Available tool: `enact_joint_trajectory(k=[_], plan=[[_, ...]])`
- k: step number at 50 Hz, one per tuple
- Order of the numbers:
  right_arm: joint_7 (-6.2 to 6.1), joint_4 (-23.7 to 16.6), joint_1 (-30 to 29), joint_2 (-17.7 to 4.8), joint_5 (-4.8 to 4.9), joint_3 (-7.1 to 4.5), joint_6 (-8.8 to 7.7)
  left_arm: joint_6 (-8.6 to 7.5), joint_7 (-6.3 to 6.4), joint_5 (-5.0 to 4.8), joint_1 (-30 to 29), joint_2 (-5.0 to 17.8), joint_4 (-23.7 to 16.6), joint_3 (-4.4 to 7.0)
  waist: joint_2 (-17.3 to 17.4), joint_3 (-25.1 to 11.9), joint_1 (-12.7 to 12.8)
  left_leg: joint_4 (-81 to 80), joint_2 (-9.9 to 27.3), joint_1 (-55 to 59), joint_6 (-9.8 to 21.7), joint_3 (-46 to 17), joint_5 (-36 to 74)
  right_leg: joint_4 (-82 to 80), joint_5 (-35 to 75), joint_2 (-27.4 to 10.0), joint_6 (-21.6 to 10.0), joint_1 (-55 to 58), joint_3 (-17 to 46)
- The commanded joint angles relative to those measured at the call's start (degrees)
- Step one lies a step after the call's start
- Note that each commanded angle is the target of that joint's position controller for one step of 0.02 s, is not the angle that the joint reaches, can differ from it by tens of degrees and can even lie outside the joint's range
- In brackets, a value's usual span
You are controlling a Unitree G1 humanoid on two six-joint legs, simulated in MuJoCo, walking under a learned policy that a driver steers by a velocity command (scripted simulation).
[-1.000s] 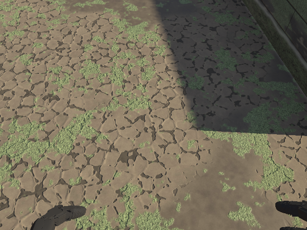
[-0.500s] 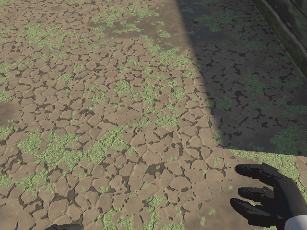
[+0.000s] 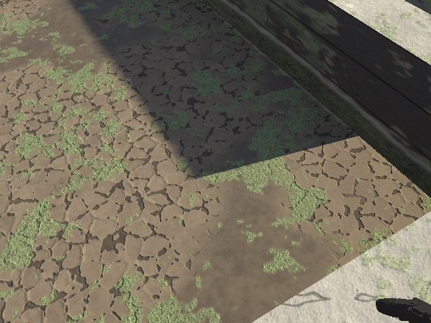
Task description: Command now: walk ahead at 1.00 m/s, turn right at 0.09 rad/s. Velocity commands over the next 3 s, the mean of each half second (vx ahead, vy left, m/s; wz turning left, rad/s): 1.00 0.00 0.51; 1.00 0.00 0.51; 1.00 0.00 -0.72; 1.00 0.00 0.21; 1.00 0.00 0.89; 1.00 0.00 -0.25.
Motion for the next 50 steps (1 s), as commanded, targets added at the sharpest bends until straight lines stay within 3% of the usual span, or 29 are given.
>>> enact_joint_trajectory(k=[1,5,9,15,16,18,20,21,22,23,24,25,26,27,28,30,31,32,34,36,38,39,40,41,42,44,45,47,50], plan=[[0.01,-5.3,-4.8,-1.7,0.73,0.27,0.13,-3.38,1.09,0.53,-7.6,7.3,-7.4,1.73,-6.0,-8.6,0.2,6.2,-1.4,-6.7,-0.3,-5.0,7.0,-21.0,-5.8,-16.5,-6.4,7.1,22.8],[0.92,-4.3,-4.2,-2.4,1.56,-0.06,0.55,-4.86,0.92,0.77,-1.0,8.7,-5.0,2.26,-3.2,-2.7,1.3,-0.6,-5.1,-11.1,2.5,-11.0,15.9,-19.4,-5.2,-18.1,-3.7,9.8,18.8],[1.6,-3.9,-5.6,-1.4,1.31,0.26,0.31,-6.09,0.61,1.02,2.5,7.8,-3.6,2.28,-5.2,-2.1,2.7,-5.0,-3.8,-10.4,4.8,-8.0,17.9,-16.6,3.3,-18.6,-1.9,11.7,13.9],[3.6,-5.0,-9.6,-1.4,2.17,0.08,-0.27,-5.95,1.21,1.1,10.7,10.5,0.9,3.97,-6.9,-1.1,5.7,-10.7,-0.9,-9.2,7.9,-0.3,4.3,-13.4,24.5,-20.6,-2.7,18.5,7.6],[4.53,-6.0,-10.2,-0.1,2.93,0.57,-0.78,-5.76,1.85,1.04,9.4,11.1,1.2,4.32,-7.6,-2.0,5.1,-13.1,-1.3,-3.5,7.9,0.6,1.2,-13.0,30.0,-20.2,-2.7,17.2,4.9],[5.33,-5.7,-7.8,-0.9,3.14,0.08,-0.62,-5.69,2.26,0.15,7.5,11.6,1.9,4.69,-9.8,-3.3,3.8,-16.1,-2.0,3.6,9.2,3.2,-2.0,-10.9,37.7,-20.5,-2.2,16.8,1.3],[5.37,-3.2,-0.5,-1.1,3.18,-0.52,-0.1,-5.64,2.5,-1.19,3.7,12.7,1.7,4.96,-9.1,-7.4,-1.0,-23.0,-5.9,18.7,11.5,5.9,1.8,-1.5,54.9,-18.2,0.9,13.5,-5.3],[4.97,-0.1,9.4,-2.1,2.93,-1.15,-0.15,-5.3,2.56,-1.53,-0.2,13.7,0.6,5.31,-6.1,-10.5,-6.7,-26.1,-6.7,32.6,14.0,3.0,7.9,12.6,57.0,-16.2,3.2,4.8,-8.2],[4.63,0.3,14.3,-10.6,2.41,-3.46,-0.07,-4.74,2.47,-1.74,-4.5,12.2,-3.2,5.06,8.9,-11.1,-10.7,-27.1,1.9,44.6,21.0,-16.9,25.5,40.0,28.2,-5.6,7.3,-18.7,-10.2],[4.87,-1.2,9.6,-13.1,3.28,-4.09,0.71,-4.39,3.35,-0.27,-10.5,8.3,-7.2,3.92,14.9,-15.3,-9.2,-33.8,7.6,45.7,26.1,-34.9,36.8,47.4,-4.2,1.2,9.0,-30.5,-0.1],[4.0,-2.8,6.1,-10.7,3.24,-3.68,1.25,-4.53,3.98,0.7,-10.2,7.8,-7.8,2.9,7.3,-14.4,-6.5,-33.0,9.7,41.6,25.6,-31.8,33.1,47.9,-2.3,-2.6,10.5,-31.9,4.8],[2.92,-3.2,3.3,-7.9,2.14,-2.54,1.27,-4.43,3.86,0.85,-7.6,7.4,-6.7,2.53,2.8,-11.1,-3.7,-33.1,9.0,34.2,24.3,-29.2,27.6,45.9,-0.9,-4.0,11.3,-31.2,4.6],[2.49,-3.8,-0.1,-4.9,1.85,-1.16,1.41,-4.07,3.88,1.38,-4.8,6.7,-6.0,2.23,1.3,-6.6,-0.4,-32.7,6.6,25.4,21.6,-26.7,24.5,41.6,0.0,-5.3,11.4,-29.5,4.1],[2.08,-4.7,-4.4,-3.3,2.07,-0.09,1.15,-3.0,4.44,1.72,-3.1,6.7,-5.5,2.15,2.6,-4.3,1.6,-34.3,3.5,17.8,19.6,-23.6,25.5,34.8,1.3,-5.8,12.1,-24.1,4.5],[2.34,-5.4,-6.5,-2.6,1.9,0.54,0.56,-1.98,4.7,1.66,-1.9,6.1,-4.9,1.99,4.1,-4.4,2.3,-35.6,1.3,12.7,18.1,-22.3,24.5,31.0,1.6,-5.7,12.6,-19.1,3.4],[3.1,-5.5,-7.8,-3.9,1.56,0.81,-0.58,-0.81,5.0,2.07,-1.3,7.5,-4.5,2.26,2.5,-4.7,2.7,-34.7,-2.4,5.7,16.6,-18.1,34.7,22.8,4.1,-4.1,12.5,-9.2,0.7],[3.28,-5.3,-7.4,-5.3,1.86,0.75,-0.7,-0.97,4.42,2.16,-1.4,6.6,-4.4,1.65,4.5,-7.0,2.2,-34.8,-3.0,7.1,16.1,-18.9,39.3,20.0,5.1,-3.5,11.5,-4.8,-0.6],[3.11,-5.5,-7.5,-5.4,1.5,0.71,-0.25,-1.17,4.07,1.51,-3.4,5.5,-5.4,1.21,3.8,-8.3,1.3,-34.7,-4.4,8.0,15.5,-18.7,38.0,16.1,6.9,-2.9,11.4,-1.0,0.1],[2.96,-5.8,-8.8,-5.7,0.83,0.71,0.76,-0.96,3.65,1.71,-2.9,4.4,-4.7,0.53,7.0,-9.6,0.6,-33.3,-4.5,12.2,16.5,-20.8,38.5,14.6,4.3,-1.6,11.3,0.8,0.1],[2.73,-6.2,-9.7,-4.8,0.99,0.59,1.88,-2.71,2.76,1.52,-3.1,4.1,-4.7,-0.12,5.1,-9.7,0.1,-31.8,-3.3,13.6,17.5,-23.7,44.7,12.7,2.1,-2.3,10.4,3.5,1.3],[2.05,-7.0,-11.6,-3.8,1.52,0.71,2.25,-4.29,2.27,0.84,-1.0,2.6,-4.3,-0.71,1.6,-9.0,1.9,-29.4,-1.8,14.5,16.0,-24.3,42.5,-5.2,5.5,-5.2,8.1,10.9,2.8],[1.51,-6.6,-8.3,-1.4,2.89,0.89,2.03,-4.89,1.93,1.44,-0.5,2.7,-2.6,-0.55,-4.6,-12.3,-0.8,-23.5,-4.6,12.1,13.2,-21.3,31.6,-5.2,29.7,-9.4,5.7,21.1,4.1],[1.63,-6.3,-2.8,0.7,2.85,1.43,1.58,-5.1,1.64,1.89,-5.1,6.8,-3.4,0.82,-16.1,-16.1,-3.7,-21.0,-9.6,4.6,10.1,-15.2,15.6,-1.7,39.9,-13.2,1.4,28.7,10.4],[2.09,-6.3,-5.8,0.0,1.97,1.35,0.91,-4.62,1.52,0.85,-6.5,7.1,-4.5,1.12,-19.8,-15.5,0.1,-19.0,-10.6,5.0,8.3,-10.9,4.4,-7.3,35.4,-16.6,-1.9,24.0,16.5],[2.59,-6.6,-9.8,-1.6,1.75,0.47,0.37,-4.19,1.43,-0.23,-8.8,6.5,-4.7,0.63,-16.6,-12.9,1.0,-20.8,-10.0,13.1,6.6,-7.9,2.3,-12.4,29.6,-16.7,-2.5,14.6,17.7],[3.79,-7.2,-12.7,0.7,1.77,1.25,0.25,-3.38,1.33,-1.54,-13.8,3.9,-4.4,-0.55,-8.6,-8.6,-2.2,-27.8,-7.2,25.8,5.8,-5.1,9.7,-14.9,23.0,-11.7,0.8,3.6,11.6],[3.97,-7.2,-12.7,1.5,1.64,1.6,0.48,-3.28,1.24,-2.02,-14.3,2.8,-4.0,-0.76,-5.4,-8.7,-3.2,-29.6,-5.9,27.7,6.1,-5.8,10.2,-14.7,17.9,-9.1,2.4,3.4,8.9],[3.73,-6.4,-11.3,1.0,0.74,2.09,0.84,-3.2,0.58,-2.56,-14.6,2.1,-3.3,-0.42,-0.4,-8.1,-4.4,-33.8,-3.2,26.6,7.0,-8.0,9.1,-13.1,14.5,-6.1,3.5,7.2,6.5],[3.43,-6.7,-14.1,0.4,0.08,2.68,0.63,-2.54,-0.36,-2.51,-13.3,1.0,-2.8,-0.42,4.6,-4.5,-2.5,-40.1,-1.0,21.9,6.7,-10.5,2.2,-12.4,10.1,-4.1,3.8,10.0,6.3]])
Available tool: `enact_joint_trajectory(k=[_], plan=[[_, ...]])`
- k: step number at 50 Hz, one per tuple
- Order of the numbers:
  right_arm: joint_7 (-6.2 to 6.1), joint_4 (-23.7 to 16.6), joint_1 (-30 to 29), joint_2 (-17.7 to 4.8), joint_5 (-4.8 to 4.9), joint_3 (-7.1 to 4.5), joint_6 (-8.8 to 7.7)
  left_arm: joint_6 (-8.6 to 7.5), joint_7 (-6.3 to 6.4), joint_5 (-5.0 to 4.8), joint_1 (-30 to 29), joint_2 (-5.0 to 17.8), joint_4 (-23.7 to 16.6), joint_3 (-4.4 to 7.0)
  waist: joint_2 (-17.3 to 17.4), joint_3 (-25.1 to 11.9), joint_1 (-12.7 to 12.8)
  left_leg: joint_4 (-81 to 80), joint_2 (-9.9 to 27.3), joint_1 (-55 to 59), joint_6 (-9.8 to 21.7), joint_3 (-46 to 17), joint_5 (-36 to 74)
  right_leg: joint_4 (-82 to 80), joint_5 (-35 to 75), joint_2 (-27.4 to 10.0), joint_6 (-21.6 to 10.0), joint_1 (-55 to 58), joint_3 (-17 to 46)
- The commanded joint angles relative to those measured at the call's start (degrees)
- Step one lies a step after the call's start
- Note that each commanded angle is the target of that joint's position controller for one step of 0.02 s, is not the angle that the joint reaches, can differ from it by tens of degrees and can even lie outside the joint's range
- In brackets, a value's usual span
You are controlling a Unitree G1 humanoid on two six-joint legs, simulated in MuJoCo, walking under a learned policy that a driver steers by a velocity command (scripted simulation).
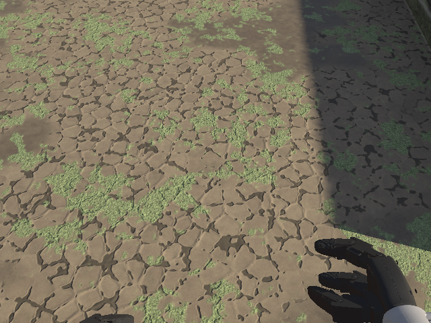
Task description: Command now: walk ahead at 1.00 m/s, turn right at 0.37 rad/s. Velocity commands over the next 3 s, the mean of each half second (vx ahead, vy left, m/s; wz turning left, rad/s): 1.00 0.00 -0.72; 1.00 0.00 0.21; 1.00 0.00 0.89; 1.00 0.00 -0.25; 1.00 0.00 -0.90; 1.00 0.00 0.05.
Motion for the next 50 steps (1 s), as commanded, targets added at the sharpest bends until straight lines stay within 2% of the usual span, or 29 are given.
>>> enact_joint_trajectory(k=[1,6,8,10,11,12,13,15,17,18,19,21,23,24,25,26,27,29,30,32,36,38,39,40,41,42,44,46,50], plan=[[-0.25,-4.9,-4.2,-5.4,-0.54,-1.23,-1.0,-0.74,-0.75,-0.17,-9.5,2.6,-6.6,0.76,5.9,-6.8,-3.1,-12.5,8.1,0.9,-2.3,-4.0,-4.1,-5.3,3.8,-2.6,-0.4,3.8,4.7],[-0.62,-5.9,-5.2,-4.6,-0.11,-0.96,-2.36,-0.32,-1.13,-0.22,-8.3,3.7,-6.7,1.16,4.0,-6.0,-1.1,-12.3,8.8,1.0,-3.5,-1.0,-5.7,-5.1,0.2,-1.5,-0.8,1.6,7.6],[-0.76,-6.1,-4.8,-4.0,-0.04,-0.98,-2.74,-0.02,-1.28,-0.31,-9.0,4.7,-7.4,1.4,0.8,-5.7,-0.9,-9.6,8.1,2.8,-4.2,2.0,-3.7,-7.3,-3.0,-1.8,-1.3,-1.6,10.0],[-0.86,-6.4,-3.9,-3.1,-0.24,-1.01,-2.9,-0.2,-1.33,-1.4,-10.0,7.4,-8.3,2.16,-4.5,-5.6,-1.0,-5.4,6.6,7.1,-4.9,6.4,0.4,-12.6,-8.2,-2.7,-1.5,-7.5,13.8],[-0.76,-6.4,-2.8,-3.3,0.0,-1.15,-3.0,-0.12,-1.15,-1.49,-10.4,9.3,-8.4,2.7,-7.1,-4.7,-2.0,-4.3,5.7,9.4,-4.6,7.2,1.1,-15.4,-11.2,-3.1,-1.8,-11.2,15.9],[-0.71,-6.0,-1.8,-3.9,-0.2,-1.39,-3.13,0.19,-1.1,-1.66,-11.1,9.3,-9.0,2.81,-7.6,-4.6,-2.1,-3.7,5.4,11.0,-4.4,8.1,1.6,-16.7,-11.2,-2.6,-1.7,-12.9,16.6],[-0.65,-5.6,-0.8,-4.9,-0.29,-2.08,-3.16,0.24,-1.22,-2.52,-12.7,9.2,-9.8,3.13,-6.0,-5.6,-3.1,-4.2,6.0,13.5,-4.1,7.5,-0.5,-16.3,-14.0,-1.9,-1.6,-14.6,16.1],[-0.69,-4.6,2.6,-7.0,-1.2,-2.89,-3.31,0.47,-1.39,-2.7,-14.2,8.4,-11.2,3.19,-0.4,-6.6,-4.3,-8.5,9.9,16.3,-2.2,4.3,-6.8,-12.0,-11.0,0.7,-0.3,-17.7,12.1],[-0.89,-3.9,3.8,-11.5,-1.46,-4.4,-3.75,0.36,-2.09,-2.46,-16.5,8.1,-12.6,3.6,10.0,-5.5,-4.9,-17.1,19.7,12.2,1.3,-6.8,-17.3,4.6,-5.2,2.9,0.3,-21.0,4.6],[-1.39,-3.9,3.0,-12.5,-1.22,-4.85,-4.08,0.23,-2.32,-1.19,-17.5,9.0,-13.1,3.85,9.8,-4.9,-4.7,-19.7,24.3,7.9,3.1,-9.9,-19.7,10.2,-3.3,0.3,0.3,-20.7,3.4],[-1.81,-3.8,1.7,-11.9,-1.0,-4.53,-4.52,-0.08,-2.56,-0.82,-16.9,8.9,-13.0,3.83,7.6,-6.2,-3.2,-20.0,25.7,4.3,3.4,-9.4,-19.1,12.0,-2.1,-1.2,0.4,-17.6,2.6],[-2.3,-3.8,-1.2,-11.0,-0.25,-4.03,-5.52,-0.17,-3.04,-0.7,-10.9,7.5,-10.9,3.53,5.7,-9.3,0.7,-18.3,22.7,-2.0,1.0,-1.3,-15.6,11.6,0.7,-1.7,-0.2,-5.6,-0.1],[-2.3,-4.3,-2.2,-9.5,0.5,-3.86,-5.03,0.35,-3.27,-0.03,-4.8,6.7,-8.1,3.42,4.1,-11.1,2.7,-12.1,17.4,-4.5,-2.6,8.3,-11.3,7.9,1.3,-0.8,-2.4,3.9,-1.2],[-2.35,-4.0,0.2,-8.9,0.39,-3.99,-4.29,0.53,-3.34,0.07,-2.3,7.2,-7.0,3.65,-0.4,-10.7,2.6,-4.6,14.7,-4.1,-3.7,12.4,-11.4,4.2,-0.9,-0.7,-3.9,4.2,0.5],[-2.07,-4.0,3.6,-7.3,0.09,-4.0,-3.19,0.74,-3.27,0.22,-3.1,7.6,-7.0,3.18,-10.5,-7.9,0.6,7.6,9.7,-6.1,-4.5,16.5,-12.1,-1.0,0.7,-2.4,-6.4,1.0,6.7],[-1.06,-7.3,0.8,-5.8,0.55,-2.9,-2.29,1.06,-3.04,-1.27,-8.5,12.5,-10.2,3.94,-23.6,-7.3,1.9,14.2,2.7,-14.4,-6.4,15.6,-13.3,-12.8,-12.1,-6.1,-10.1,-1.7,25.1],[-0.77,-8.0,-2.1,-7.2,0.7,-3.62,-2.3,1.51,-2.12,-0.85,-10.7,12.2,-12.2,3.57,-21.2,-7.8,3.1,22.0,3.4,-19.7,-7.0,8.5,-14.1,-17.1,-17.1,-9.5,-11.0,0.6,32.5],[-0.83,-5.7,3.0,-8.2,1.35,-4.23,-3.73,2.12,0.08,0.61,-11.0,10.1,-12.5,2.78,-11.9,-14.2,0.6,28.7,5.3,-19.4,-8.7,4.6,-9.9,-14.2,-11.2,-11.1,-10.2,4.7,30.1],[-1.72,-5.0,5.1,-7.5,1.54,-4.12,-4.0,1.29,0.64,1.08,-11.3,9.4,-12.7,2.74,-7.7,-15.9,-0.8,28.0,6.7,-16.8,-8.4,4.1,-8.1,-12.0,-6.6,-11.1,-8.9,4.6,26.6],[-2.06,-4.0,5.8,-6.8,1.44,-3.74,-3.74,-0.06,0.7,0.84,-11.7,8.2,-12.8,2.17,-4.6,-17.3,-0.7,23.6,7.3,-9.4,-6.8,4.9,-7.3,-12.4,-3.8,-10.3,-6.1,2.1,22.5],[-0.99,-3.3,5.9,-6.5,3.2,-3.51,-2.4,-0.98,-0.03,0.96,-9.1,8.1,-10.5,2.27,-4.3,-12.0,1.6,5.5,6.4,2.4,-2.3,4.6,-4.0,-15.7,-7.0,-11.5,-3.6,-2.7,17.0],[-0.23,-1.4,9.7,-4.3,2.27,-2.8,-2.04,-0.85,-0.12,0.44,-12.1,6.7,-11.0,1.85,-2.2,-8.9,-0.6,-1.8,4.7,10.5,0.6,7.0,2.1,-14.5,-10.5,-8.5,0.4,-8.0,11.8],[-0.08,-1.1,10.3,-4.5,1.76,-2.73,-1.72,-0.92,-0.1,0.71,-11.3,5.3,-11.4,1.51,0.1,-7.9,0.6,-2.8,4.5,12.3,2.0,5.3,2.8,-11.4,-7.6,-4.9,3.1,-9.0,7.0],[0.04,-2.1,7.5,-6.6,2.37,-3.39,-1.64,-1.2,-0.36,0.46,-10.8,4.0,-11.8,1.04,4.5,-6.8,1.6,-5.9,6.8,8.4,3.9,-0.7,-0.8,-7.5,-1.9,-1.8,5.2,-7.4,0.7],[-0.01,-3.9,4.1,-8.6,3.2,-3.93,-1.64,-1.69,-0.6,0.17,-12.6,4.0,-12.0,1.02,7.3,-4.8,0.7,-12.8,10.3,-0.8,4.8,-8.9,-10.7,-3.0,2.3,-1.3,4.8,-3.8,-3.1],[-0.25,-5.2,1.2,-9.5,3.68,-3.99,-1.75,-2.27,-0.78,0.28,-13.7,4.5,-12.2,1.33,7.5,-3.2,1.2,-16.5,11.6,-5.8,4.2,-12.6,-12.2,-1.5,4.9,-1.8,4.3,-0.4,-3.7],[-0.73,-5.8,-0.1,-9.4,3.67,-3.7,-2.2,-2.85,-1.14,1.04,-12.6,3.9,-12.2,1.53,6.5,-4.7,1.6,-15.9,10.1,-7.5,2.9,-12.1,-7.8,-1.5,5.7,-2.7,3.9,4.8,-3.6],[-0.63,-5.9,1.0,-7.8,3.79,-3.5,-2.27,-2.96,-0.75,2.28,-11.4,2.7,-11.6,1.32,2.5,-7.5,1.2,-12.8,7.3,-8.0,2.0,-9.1,-6.0,-2.3,4.7,-3.9,4.0,9.6,-3.4],[-0.09,-5.7,4.5,-6.2,4.15,-3.67,-1.54,-2.86,0.18,2.4,-8.3,6.5,-10.6,2.84,-9.2,-8.9,0.2,-1.5,2.5,-9.7,1.5,-1.2,-4.5,-11.3,-6.8,-11.2,4.3,11.7,3.5]])
Over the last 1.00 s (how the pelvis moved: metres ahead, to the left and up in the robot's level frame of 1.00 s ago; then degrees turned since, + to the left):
0.13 0.02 0.01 33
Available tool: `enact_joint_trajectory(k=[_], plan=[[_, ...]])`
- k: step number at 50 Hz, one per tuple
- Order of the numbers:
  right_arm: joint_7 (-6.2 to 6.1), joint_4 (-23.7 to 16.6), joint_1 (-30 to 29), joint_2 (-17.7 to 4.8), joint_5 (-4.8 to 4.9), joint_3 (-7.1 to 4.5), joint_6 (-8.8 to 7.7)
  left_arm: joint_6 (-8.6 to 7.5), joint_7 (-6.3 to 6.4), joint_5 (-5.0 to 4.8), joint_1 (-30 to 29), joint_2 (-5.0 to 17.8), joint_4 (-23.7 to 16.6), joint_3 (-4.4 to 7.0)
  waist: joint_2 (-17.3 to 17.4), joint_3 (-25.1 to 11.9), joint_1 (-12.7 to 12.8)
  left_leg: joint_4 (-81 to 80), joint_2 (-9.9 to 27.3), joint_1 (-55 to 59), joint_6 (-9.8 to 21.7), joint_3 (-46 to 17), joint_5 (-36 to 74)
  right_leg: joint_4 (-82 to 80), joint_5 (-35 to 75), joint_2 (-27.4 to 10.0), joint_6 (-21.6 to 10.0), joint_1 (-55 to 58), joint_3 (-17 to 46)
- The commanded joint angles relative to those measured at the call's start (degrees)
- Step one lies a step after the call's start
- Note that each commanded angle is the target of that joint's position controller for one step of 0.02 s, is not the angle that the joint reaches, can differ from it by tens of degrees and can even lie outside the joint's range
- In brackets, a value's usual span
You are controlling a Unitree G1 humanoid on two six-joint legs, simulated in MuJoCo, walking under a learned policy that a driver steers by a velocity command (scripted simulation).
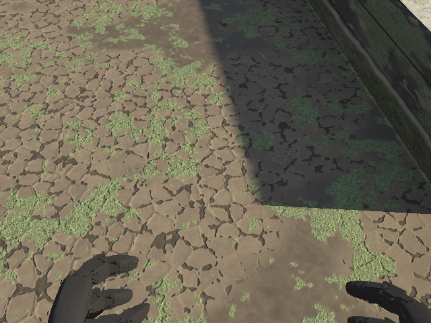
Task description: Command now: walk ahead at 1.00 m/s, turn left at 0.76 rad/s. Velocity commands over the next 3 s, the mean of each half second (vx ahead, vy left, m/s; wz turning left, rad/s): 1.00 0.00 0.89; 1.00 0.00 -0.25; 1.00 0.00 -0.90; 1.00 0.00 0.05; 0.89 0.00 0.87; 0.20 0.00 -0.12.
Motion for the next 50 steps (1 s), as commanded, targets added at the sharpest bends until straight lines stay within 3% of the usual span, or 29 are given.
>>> enact_joint_trajectory(k=[1,3,6,8,10,13,15,16,18,20,24,26,27,28,29,30,31,32,34,35,38,41,42,43,44,45,46,47,50], plan=[[0.14,-5.5,-3.7,-3.6,0.05,-1.49,-0.34,-0.73,0.85,0.01,-3.2,6.6,-4.5,2.35,-8.6,-6.7,0.1,1.1,0.8,-10.9,3.3,2.1,-0.5,-13.1,-10.1,-12.8,5.8,13.0,13.8],[0.4,-5.1,-4.7,-4.3,-0.83,-1.75,0.53,-0.71,1.21,-0.17,-4.2,6.8,-4.6,2.43,-6.4,-6.3,-0.5,3.2,1.3,-5.9,4.0,4.8,1.6,-14.5,-11.4,-13.6,5.4,6.7,12.1],[1.48,-2.6,0.1,-5.3,-0.21,-2.37,1.19,-0.23,1.57,-1.82,-7.3,7.8,-4.6,3.14,-5.0,-6.8,-4.0,-2.1,0.8,1.4,6.6,6.3,1.5,-13.9,-9.8,-9.9,8.6,4.1,2.2],[1.65,-2.5,-2.5,-6.2,-0.08,-2.4,0.81,0.45,1.18,-2.35,-5.7,5.7,-4.4,3.1,7.0,-4.6,-2.9,-9.7,4.2,-5.5,8.4,-3.8,-3.5,-2.1,-3.5,-6.1,7.6,8.6,-3.1],[1.62,-4.4,-7.0,-8.5,0.29,-2.72,0.05,0.32,0.2,-2.39,-4.8,7.0,-5.2,3.61,11.2,-2.0,-0.9,-14.9,5.7,-14.4,8.8,-13.7,-7.1,1.4,-0.9,-3.6,6.3,12.2,-0.9],[0.59,-5.5,-9.0,-8.4,1.49,-3.09,-0.84,-0.72,-0.01,-0.28,1.0,7.8,-3.5,4.28,5.1,-5.9,1.7,-12.3,3.3,-21.5,6.5,-11.5,-5.8,-0.9,2.0,-7.3,4.4,25.4,2.5],[-0.03,-5.3,-7.9,-6.1,1.57,-2.79,-1.17,-0.91,0.67,0.54,9.6,10.6,0.1,5.5,-6.3,-11.1,4.5,2.7,0.6,-28.3,4.9,-1.3,-4.3,-6.8,-5.0,-18.3,2.4,34.9,10.1],[-0.27,-5.8,-10.6,-7.5,0.52,-3.25,-1.11,-0.74,1.12,1.14,11.7,11.6,1.1,5.65,-8.4,-9.8,6.3,10.9,1.8,-32.2,4.6,1.3,-5.8,-10.6,-7.7,-23.8,2.6,32.5,13.4],[-0.4,-5.2,-9.2,-6.6,-1.24,-3.08,-0.21,-1.18,1.55,0.83,11.4,10.0,1.7,4.54,-3.7,-7.8,3.9,15.8,5.9,-27.2,3.7,2.5,-3.9,-12.5,-4.8,-27.2,3.6,21.2,12.6],[0.55,-4.6,-7.6,-6.4,-0.74,-2.78,0.84,-1.33,1.3,0.42,7.4,9.9,2.1,3.87,-6.9,-6.3,1.2,17.7,7.2,-21.8,3.0,5.4,-1.6,-12.8,-7.7,-24.7,2.6,13.5,6.7],[0.15,-4.0,-6.3,-6.9,-0.57,-2.62,1.54,-0.31,-0.02,-0.16,4.6,10.1,2.7,3.9,-3.8,-5.4,-1.6,16.5,8.6,-15.4,3.0,9.8,2.7,-11.3,-12.0,-24.7,2.4,5.5,-2.5],[-0.45,-2.3,-3.3,-3.4,-1.92,-0.95,1.31,-0.16,-0.15,-1.53,1.0,7.2,1.7,2.52,-1.6,-6.6,-4.1,8.8,8.0,-4.2,3.3,11.2,7.4,-9.1,-12.5,-21.6,2.8,-0.6,-5.9],[-0.44,-0.1,0.6,-2.7,-2.83,-0.49,0.88,0.21,-0.15,-2.1,0.6,5.8,1.6,2.32,3.0,-8.3,-5.4,5.4,6.4,1.1,3.8,12.0,7.7,-4.6,-13.4,-18.6,2.9,-1.6,-7.9],[-0.58,1.8,4.2,-3.8,-2.5,-0.43,0.7,1.0,-0.23,-1.39,2.1,4.4,0.8,1.79,11.1,-8.3,-5.3,2.0,3.8,1.8,4.1,12.1,11.4,4.3,-11.1,-12.5,3.6,-0.9,-11.2],[-1.1,1.3,2.4,-7.0,-0.61,-0.93,0.94,1.86,-0.45,-1.1,1.5,2.8,-1.8,1.18,21.0,-7.9,-5.9,-2.9,5.3,0.4,6.6,2.3,12.8,12.4,-12.2,-7.6,5.6,-4.9,-11.2],[-1.25,0.2,0.1,-9.9,-0.81,-1.28,1.1,2.1,-0.53,-1.78,-1.4,2.3,-4.3,0.85,26.7,-6.7,-6.8,-10.2,12.9,1.5,10.5,-11.7,8.0,21.4,-21.4,-4.9,7.0,-14.4,-6.7],[-1.94,-1.9,-2.2,-10.9,-2.02,-1.35,1.11,2.0,-0.28,-2.21,-3.6,4.6,-5.0,1.65,22.0,-8.7,-7.3,-13.8,19.1,3.7,13.1,-17.1,8.9,29.9,-21.8,-3.9,8.0,-19.2,-0.3],[-2.72,-2.7,-3.2,-10.3,-3.13,-1.04,0.6,1.56,0.27,-2.58,-3.3,5.5,-4.6,2.25,15.6,-12.1,-6.3,-12.8,21.3,4.1,13.7,-17.5,11.9,35.1,-18.9,-2.4,8.5,-19.6,5.6],[-3.67,-2.9,-4.9,-7.5,-4.48,-0.27,-1.62,0.89,2.07,-2.54,0.6,3.7,-3.1,1.84,8.3,-13.5,-2.5,-10.1,21.9,0.1,11.1,-11.6,11.7,36.7,-12.9,-1.5,7.0,-16.0,12.9],[-3.57,-2.9,-6.4,-5.7,-4.59,0.15,-2.79,1.17,2.55,-1.32,2.8,2.7,-2.4,1.67,5.5,-13.2,-0.9,-9.3,21.5,-3.0,9.6,-8.8,11.5,35.5,-11.0,-2.0,6.1,-12.7,13.0],[-2.18,-2.9,-7.6,-4.0,-4.5,0.88,-5.0,2.78,2.29,-0.63,3.1,1.6,-2.3,1.07,3.8,-11.8,0.1,-10.6,19.4,-7.9,5.1,-1.3,11.6,20.9,-9.6,-4.1,3.8,-1.8,9.3],[-1.62,-2.4,-6.8,-5.8,-3.59,0.02,-4.98,3.23,0.53,-1.77,3.8,0.1,-1.5,0.35,5.0,-11.2,0.6,-10.4,16.8,-8.0,2.5,2.6,2.2,6.9,-4.8,-3.1,0.9,8.5,4.8],[-1.4,-2.9,-6.6,-4.9,-3.43,0.07,-4.51,3.52,0.04,-1.33,5.1,-0.5,-0.5,0.13,2.0,-10.6,1.3,-7.2,14.3,-9.6,0.1,5.6,-1.0,3.5,0.8,-2.1,-0.4,12.3,4.1],[-1.44,-3.3,-3.9,-2.9,-4.18,0.19,-3.73,3.7,-0.43,-1.42,4.5,1.2,-0.2,0.38,-5.8,-8.8,-1.3,0.4,8.9,-10.0,-2.1,11.9,-0.8,3.5,9.4,-3.4,-1.9,11.4,8.7],[-1.16,-4.9,-4.2,-2.1,-4.38,0.6,-3.19,3.95,-0.78,-3.37,0.8,5.2,-2.1,1.66,-12.9,-7.0,-1.3,3.3,5.1,-11.4,-4.5,14.6,1.0,-0.8,5.8,-5.7,-4.9,6.2,19.4],[-0.94,-6.1,-8.7,-3.0,-3.94,0.33,-3.21,4.3,-0.86,-4.26,-0.8,6.2,-3.7,2.07,-11.5,-4.5,1.1,4.6,4.4,-10.6,-4.6,13.6,1.4,-6.0,0.6,-7.7,-5.7,0.9,25.8],[-0.63,-6.7,-10.3,-3.0,-3.38,0.1,-3.55,4.4,-0.57,-4.13,-2.7,6.6,-4.2,2.0,-9.0,-3.2,0.7,4.3,4.0,-8.0,-4.6,12.9,2.5,-8.3,-1.0,-8.1,-5.4,-1.9,27.4],[-0.36,-6.3,-7.8,-2.4,-4.04,0.33,-3.94,4.3,-0.17,-3.57,-3.8,6.7,-4.1,1.67,-7.7,-2.9,-1.3,3.4,3.9,-4.6,-4.8,12.8,6.7,-6.3,6.2,-7.4,-4.3,-3.6,25.3],[-0.69,-4.8,-5.0,-2.5,-4.8,-0.23,-4.53,3.73,0.01,-3.38,-2.3,4.4,-3.6,1.36,-0.9,-8.7,-1.1,-0.4,6.5,6.4,-3.9,13.0,12.1,-2.3,8.7,-3.2,-2.6,-3.8,19.8]])
Over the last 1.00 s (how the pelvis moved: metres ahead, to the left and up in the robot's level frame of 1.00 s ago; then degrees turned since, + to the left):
-0.04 -0.05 0.00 -13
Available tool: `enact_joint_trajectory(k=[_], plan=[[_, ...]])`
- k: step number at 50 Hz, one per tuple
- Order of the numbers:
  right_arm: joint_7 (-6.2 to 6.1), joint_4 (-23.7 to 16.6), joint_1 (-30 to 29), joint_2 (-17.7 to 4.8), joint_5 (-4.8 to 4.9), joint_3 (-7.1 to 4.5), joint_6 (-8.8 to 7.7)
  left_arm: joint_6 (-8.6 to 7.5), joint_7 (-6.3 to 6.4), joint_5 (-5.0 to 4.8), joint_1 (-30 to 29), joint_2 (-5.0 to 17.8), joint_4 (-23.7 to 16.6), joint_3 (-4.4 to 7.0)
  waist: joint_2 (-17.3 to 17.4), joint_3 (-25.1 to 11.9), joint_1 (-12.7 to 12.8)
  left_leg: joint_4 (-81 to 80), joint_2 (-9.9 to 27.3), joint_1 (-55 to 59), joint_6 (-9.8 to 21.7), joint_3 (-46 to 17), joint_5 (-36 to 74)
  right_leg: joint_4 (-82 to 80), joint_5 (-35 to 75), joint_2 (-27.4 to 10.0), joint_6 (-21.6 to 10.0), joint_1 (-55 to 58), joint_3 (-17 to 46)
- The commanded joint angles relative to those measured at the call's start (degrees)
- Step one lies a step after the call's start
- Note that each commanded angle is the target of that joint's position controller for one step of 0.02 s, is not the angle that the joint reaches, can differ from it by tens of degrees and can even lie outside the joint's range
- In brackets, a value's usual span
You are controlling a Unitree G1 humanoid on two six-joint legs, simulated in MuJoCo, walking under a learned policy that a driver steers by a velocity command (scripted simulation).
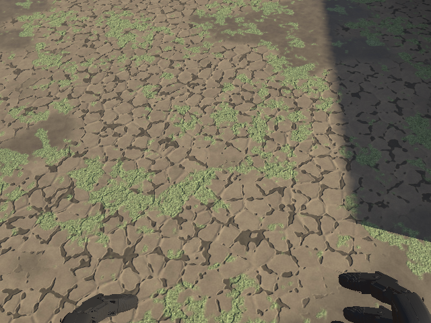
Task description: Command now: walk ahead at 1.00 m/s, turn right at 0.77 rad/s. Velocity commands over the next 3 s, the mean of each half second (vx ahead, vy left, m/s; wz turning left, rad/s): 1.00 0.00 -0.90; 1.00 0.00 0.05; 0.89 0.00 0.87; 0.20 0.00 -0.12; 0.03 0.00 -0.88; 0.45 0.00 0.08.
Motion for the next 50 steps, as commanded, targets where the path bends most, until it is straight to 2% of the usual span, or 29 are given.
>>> enact_joint_trajectory(k=[1,5,11,13,14,16,18,20,22,24,25,26,27,28,29,30,31,33,35,37,38,39,40,41,42,43,45,48,50], plan=[[-0.26,-4.9,-3.4,-3.3,-0.45,-1.6,-1.24,-1.3,-0.08,-0.2,-5.4,5.0,-5.3,1.77,-1.2,-9.0,-0.5,-5.7,2.5,14.9,-4.0,-3.9,11.4,-9.3,17.2,-1.8,-4.9,-4.3,6.7],[-0.6,-4.6,-3.7,-4.0,0.31,-2.27,0.3,-0.82,-0.21,-0.29,-2.7,3.8,-4.2,2.03,5.1,-8.4,0.7,-10.0,7.3,17.1,-3.2,-3.5,8.2,-6.2,11.9,0.6,-4.4,-5.7,2.4],[0.14,-5.1,-5.2,-3.9,0.56,-2.84,1.85,-0.65,-0.13,-0.39,-1.5,5.4,-3.7,1.98,-2.4,-5.6,2.8,-4.4,4.2,16.6,-4.4,2.2,4.1,-9.3,20.4,1.1,-6.7,-10.3,7.5],[0.3,-6.1,-5.2,-4.0,0.68,-3.03,1.77,-1.39,0.19,-0.98,-1.5,8.5,-3.5,2.88,-4.8,-5.0,1.7,-4.0,3.9,19.4,-3.2,1.4,1.3,-10.9,20.8,1.0,-6.3,-15.0,10.3],[0.43,-5.7,-3.8,-5.2,1.15,-3.72,1.76,-1.94,0.38,-2.01,-1.6,8.1,-3.6,3.06,-2.8,-6.6,0.8,-5.5,6.1,23.7,-3.2,0.1,0.0,-11.4,12.3,1.2,-6.0,-18.1,10.2],[0.52,-4.0,0.2,-7.9,0.9,-4.95,1.73,-2.47,0.29,-2.29,-3.4,7.6,-4.3,3.46,0.4,-6.9,-1.0,-8.5,13.1,30.5,-2.1,-4.3,-3.7,-7.6,4.7,2.9,-4.8,-26.2,5.3],[-0.43,-1.8,3.4,-9.5,0.24,-5.78,1.68,-2.36,0.63,-1.26,-7.4,6.3,-5.0,3.42,7.1,-6.7,-4.2,-16.5,23.0,24.9,0.2,-9.5,-11.2,5.1,1.4,0.3,-4.6,-25.6,-0.8],[-1.5,-0.5,0.9,-10.6,0.2,-5.39,1.59,-1.54,-0.2,-0.38,-8.9,6.8,-6.2,3.72,6.8,-3.3,-2.2,-21.7,25.7,11.7,0.6,-8.2,-17.4,10.8,2.6,-1.9,-4.2,-20.3,-4.0],[-1.72,-0.3,-4.5,-9.7,0.88,-4.79,1.44,-1.25,-0.43,-1.26,-1.1,6.0,-3.9,3.8,6.1,-3.5,3.4,-21.0,23.6,4.3,-1.1,-1.5,-18.2,9.2,6.0,-2.8,-4.3,-11.3,-6.3],[-1.2,-1.0,-9.3,-5.6,2.24,-3.91,2.87,-1.01,-0.21,-0.53,10.3,5.6,0.9,3.92,-2.5,-5.0,8.6,-6.9,15.7,-3.0,-4.4,7.8,-17.9,3.6,6.7,-1.6,-7.4,0.5,-5.3],[-0.64,-2.3,-12.7,-2.8,2.41,-2.97,4.18,-0.72,-0.35,-0.26,14.7,5.4,2.9,3.69,-9.4,-2.1,11.2,7.3,10.8,-7.0,-4.8,9.6,-18.3,0.4,4.2,0.4,-9.7,-0.4,-2.5],[0.56,-6.1,-13.7,-1.7,2.75,-2.14,5.5,-0.62,0.06,-0.93,12.1,9.7,1.4,4.4,-23.8,1.0,11.0,22.8,2.2,-12.9,-7.1,7.6,-24.0,-11.8,-0.4,0.0,-13.9,-6.7,13.6],[1.19,-9.0,-14.4,-1.1,1.64,-1.97,5.39,-1.18,0.63,-0.2,5.1,13.1,-2.5,4.97,-24.5,-0.1,8.3,33.3,-3.6,-19.7,-8.5,-4.5,-21.3,-19.8,-9.9,-3.7,-16.5,-9.5,33.6],[1.09,-9.4,-12.6,-2.4,1.94,-2.93,4.07,-0.85,1.75,1.29,-2.1,13.6,-5.9,4.46,-19.1,-6.6,4.2,37.1,-4.0,-22.2,-8.8,-11.7,-14.7,-24.8,-15.8,-8.1,-14.8,-2.5,36.0],[0.49,-8.3,-8.2,-3.9,1.3,-3.25,2.41,-0.64,2.93,2.04,-6.2,13.1,-7.0,4.06,-17.8,-12.8,1.0,39.5,-4.0,-21.3,-8.9,-12.8,-10.9,-25.3,-15.7,-9.7,-13.4,-0.2,35.7],[-0.87,-7.1,-3.6,-2.9,1.37,-3.24,1.52,-1.32,3.3,2.64,-9.9,10.2,-8.2,3.41,-12.8,-14.9,-2.3,40.9,-2.4,-19.8,-8.2,-14.3,-7.3,-21.7,-11.4,-10.5,-12.4,0.4,32.9],[-1.57,-5.9,-2.7,-3.0,0.7,-3.11,1.24,-2.23,3.16,2.09,-9.7,7.8,-8.7,2.8,-8.7,-17.0,-1.9,39.8,-1.2,-15.7,-7.8,-13.8,-5.8,-20.1,-8.1,-10.5,-10.6,-0.3,30.2],[-1.9,-6.1,-3.2,-3.2,1.41,-3.01,2.13,-3.38,2.68,1.54,-8.0,6.9,-7.8,2.45,-5.3,-17.0,-0.3,32.9,-0.2,-7.4,-6.5,-11.7,-5.4,-20.2,-2.1,-9.6,-7.9,-3.0,23.7],[-1.09,-6.7,-3.6,-2.9,3.15,-2.16,2.76,-3.49,1.93,1.52,-5.5,8.5,-6.0,2.81,-5.0,-14.6,1.5,13.9,0.9,2.3,-3.2,-9.5,-7.7,-22.6,0.6,-8.1,-4.9,-3.6,16.6],[0.0,-5.0,-0.6,-2.8,3.91,-2.03,3.41,-2.98,1.43,1.97,-2.0,9.2,-3.9,3.4,-6.5,-9.6,2.9,2.8,-1.3,10.5,0.0,-6.8,-7.9,-24.9,0.5,-8.2,-4.7,-5.5,12.8],[0.71,-2.8,5.0,-1.6,3.3,-1.64,3.75,-2.41,1.06,1.77,-3.8,8.5,-4.1,3.12,-4.9,-6.4,0.4,-4.8,-2.8,16.5,2.0,-4.0,-4.2,-24.1,-2.2,-6.6,-2.5,-9.0,9.6],[1.32,-1.0,9.5,0.0,1.99,-1.01,3.89,-1.8,0.59,1.6,-5.7,5.7,-4.6,2.31,0.6,-2.1,-1.5,-10.2,-3.7,19.6,4.0,-5.2,-3.6,-15.7,-3.4,-1.8,1.0,-13.5,3.8],[1.48,-1.7,8.3,-0.1,1.63,-0.36,3.55,-1.69,0.47,1.23,-6.6,1.8,-5.9,1.04,12.1,2.0,-0.1,-10.2,3.6,16.8,7.9,-20.9,-1.7,4.4,-2.9,3.3,2.2,-21.7,-2.7],[1.0,-3.8,2.5,-8.0,2.94,-2.99,3.32,-3.21,0.56,1.65,-13.2,6.7,-10.5,1.67,16.3,6.7,-1.7,-20.2,14.3,10.2,11.7,-42.3,-10.1,4.8,0.7,0.6,2.9,-33.2,-5.2],[0.09,-5.7,-0.8,-9.3,2.64,-3.55,2.73,-4.37,0.53,1.95,-15.9,8.3,-11.2,2.66,8.9,5.3,-1.2,-24.5,15.8,6.0,11.7,-47.5,-17.4,5.6,7.2,-2.5,3.7,-28.9,-1.1],[-0.46,-7.0,-5.1,-8.5,2.4,-3.09,2.03,-5.07,0.17,1.77,-15.7,7.7,-10.7,2.61,4.8,2.4,0.8,-24.3,13.7,1.7,9.5,-44.0,-15.9,4.6,10.7,-3.2,4.1,-20.6,-0.5],[-0.38,-8.0,-9.1,-8.2,2.86,-2.76,0.39,-5.07,-0.32,2.09,-11.3,5.9,-8.7,2.25,3.8,-3.8,2.8,-22.3,8.1,-4.0,6.9,-34.3,-5.3,4.4,11.3,-1.9,4.6,-3.0,-4.0],[0.7,-7.2,-6.9,-6.5,3.41,-2.81,0.58,-5.13,0.31,1.15,-12.9,2.6,-8.3,1.26,2.4,-4.7,0.6,-17.1,2.2,1.0,6.2,-27.1,1.9,-6.8,13.7,-1.4,5.1,4.4,-7.2],[0.93,-6.5,-2.8,-5.7,4.02,-3.28,1.05,-5.25,1.19,2.41,-10.2,2.3,-7.3,1.28,-1.7,-7.5,-0.7,-11.2,-0.2,4.0,5.7,-25.2,7.5,-10.0,18.8,-3.5,4.2,10.9,-7.0]])
Over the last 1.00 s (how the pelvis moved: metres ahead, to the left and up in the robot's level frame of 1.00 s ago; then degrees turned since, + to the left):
0.02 0.06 -0.01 16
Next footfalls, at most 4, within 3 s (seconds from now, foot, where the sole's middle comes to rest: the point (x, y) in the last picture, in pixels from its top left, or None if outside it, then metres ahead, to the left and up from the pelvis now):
0.78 left None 0.01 0.06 -0.75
1.96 right None -0.01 -0.08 -0.75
2.36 left None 0.06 0.16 -0.75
2.76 right None -0.12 0.00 -0.75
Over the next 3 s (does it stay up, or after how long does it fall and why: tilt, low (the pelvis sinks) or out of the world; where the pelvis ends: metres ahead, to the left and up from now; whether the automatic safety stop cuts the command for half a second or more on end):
stays up -0.05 0.09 0.01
